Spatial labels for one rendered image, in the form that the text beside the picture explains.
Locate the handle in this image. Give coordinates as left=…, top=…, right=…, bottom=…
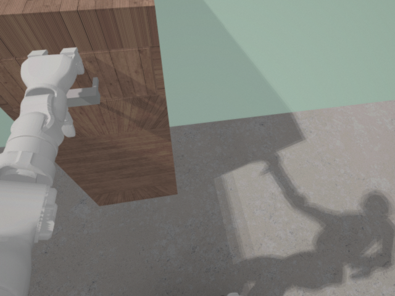
left=66, top=77, right=101, bottom=107

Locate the robot left upper arm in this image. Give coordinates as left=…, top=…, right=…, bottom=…
left=0, top=180, right=57, bottom=296

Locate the cabinet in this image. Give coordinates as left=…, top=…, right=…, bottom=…
left=0, top=0, right=178, bottom=206

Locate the drawer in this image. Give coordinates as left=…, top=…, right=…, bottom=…
left=0, top=46, right=156, bottom=109

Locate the robot left hand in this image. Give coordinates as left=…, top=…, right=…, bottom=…
left=20, top=47, right=85, bottom=138

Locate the left robot forearm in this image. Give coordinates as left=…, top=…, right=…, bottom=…
left=0, top=83, right=67, bottom=188

